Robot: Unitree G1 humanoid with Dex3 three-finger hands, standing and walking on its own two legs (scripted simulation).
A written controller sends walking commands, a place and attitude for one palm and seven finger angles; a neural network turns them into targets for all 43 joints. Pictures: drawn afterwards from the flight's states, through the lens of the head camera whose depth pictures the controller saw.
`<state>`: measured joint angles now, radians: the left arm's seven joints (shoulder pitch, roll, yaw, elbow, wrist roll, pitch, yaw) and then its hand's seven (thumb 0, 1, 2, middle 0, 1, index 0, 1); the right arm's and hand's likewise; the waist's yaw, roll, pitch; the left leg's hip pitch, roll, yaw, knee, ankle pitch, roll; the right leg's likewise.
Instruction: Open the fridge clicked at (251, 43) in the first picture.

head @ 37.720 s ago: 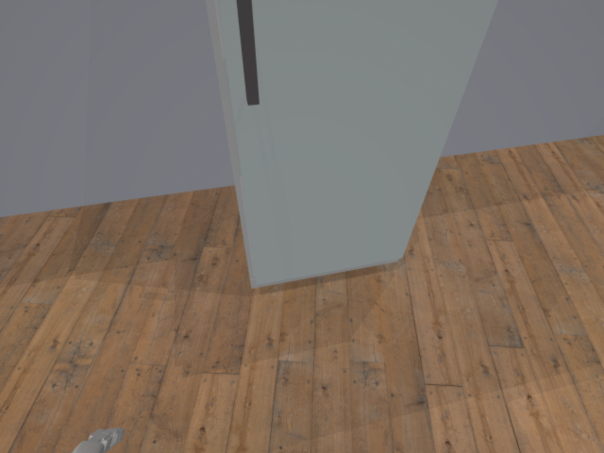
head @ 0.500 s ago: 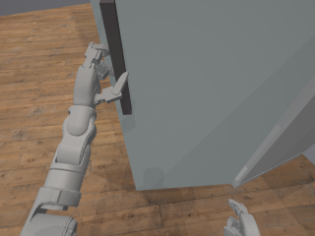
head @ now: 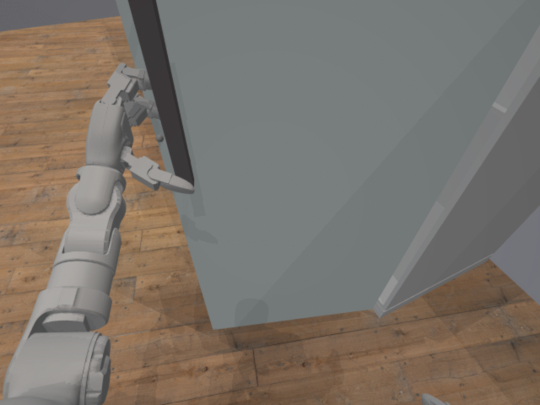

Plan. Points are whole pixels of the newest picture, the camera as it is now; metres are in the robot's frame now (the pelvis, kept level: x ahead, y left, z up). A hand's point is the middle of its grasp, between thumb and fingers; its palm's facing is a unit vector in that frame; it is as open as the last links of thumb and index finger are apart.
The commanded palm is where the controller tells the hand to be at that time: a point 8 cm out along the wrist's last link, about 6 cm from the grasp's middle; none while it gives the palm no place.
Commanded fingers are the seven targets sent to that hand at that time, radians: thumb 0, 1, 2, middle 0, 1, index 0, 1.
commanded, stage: loosen the grip on the handle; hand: left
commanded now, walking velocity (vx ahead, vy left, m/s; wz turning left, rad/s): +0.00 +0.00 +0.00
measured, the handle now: (170, 102) +0.45 +0.16 +0.23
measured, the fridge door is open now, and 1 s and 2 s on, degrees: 72 69 69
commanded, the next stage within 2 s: slip the hand off the handle in 0.12 s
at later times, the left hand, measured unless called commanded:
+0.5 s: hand (121, 130) +0.41 +0.22 +0.21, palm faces +0.10 -0.98 -0.18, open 14.7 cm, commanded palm +0.38 +0.26 +0.21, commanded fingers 0.00 -0.55 0.20 -0.25 -1.15 -0.25 -1.15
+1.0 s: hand (93, 153) +0.36 +0.24 +0.21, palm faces +0.03 -0.98 -0.18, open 14.7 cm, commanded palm +0.33 +0.28 +0.21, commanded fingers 0.00 -0.55 0.20 -0.25 -1.15 -0.25 -1.15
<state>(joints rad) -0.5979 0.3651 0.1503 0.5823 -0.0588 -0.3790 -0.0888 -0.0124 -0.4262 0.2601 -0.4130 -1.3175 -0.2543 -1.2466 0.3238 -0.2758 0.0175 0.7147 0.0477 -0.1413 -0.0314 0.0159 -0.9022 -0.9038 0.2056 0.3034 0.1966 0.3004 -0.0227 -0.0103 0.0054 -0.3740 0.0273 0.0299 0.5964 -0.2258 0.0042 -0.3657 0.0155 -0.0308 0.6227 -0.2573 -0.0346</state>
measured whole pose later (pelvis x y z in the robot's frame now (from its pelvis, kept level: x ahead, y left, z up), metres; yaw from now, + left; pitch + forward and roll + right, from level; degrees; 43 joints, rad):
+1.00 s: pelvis +0.05 +0.04 +0.00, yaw -1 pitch +1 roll -1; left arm -0.21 0.35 0.29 0.09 -0.23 -0.18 -0.28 -0.01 -0.55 0.19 -0.25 -1.16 -0.26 -1.15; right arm 0.26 -0.24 0.06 0.61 0.04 -0.13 -0.06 0.02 -0.90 -0.90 0.21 0.30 0.20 0.30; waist 0.04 0.03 -0.06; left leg -0.32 -0.02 0.02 0.62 -0.31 0.03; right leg -0.30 0.00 0.01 0.59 -0.31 0.01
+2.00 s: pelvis +0.06 +0.01 +0.01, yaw +1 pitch -3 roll +0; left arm 0.15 0.25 0.28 -0.47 -0.30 0.42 -0.04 -0.01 -0.55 0.20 -0.25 -1.16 -0.25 -1.15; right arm 0.15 -0.23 0.09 0.64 0.05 -0.17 -0.09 0.02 -0.90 -0.90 0.21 0.30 0.20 0.30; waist 0.10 0.06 -0.10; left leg -0.18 -0.01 -0.03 0.52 -0.29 0.00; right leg -0.16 0.01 -0.04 0.52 -0.31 -0.02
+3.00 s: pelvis +0.06 +0.04 +0.02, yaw +0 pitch -5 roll -1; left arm 0.40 0.33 0.35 -0.36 -0.07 -0.06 0.10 0.01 0.82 0.86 -0.21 -0.35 -0.21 -0.34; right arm 0.18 -0.23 0.03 0.66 -0.01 -0.14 -0.08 0.02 -0.90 -0.90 0.21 0.30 0.20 0.30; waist 0.10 0.04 0.01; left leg -0.09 -0.03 0.01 0.41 -0.24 0.04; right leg -0.06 -0.01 0.00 0.38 -0.23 0.01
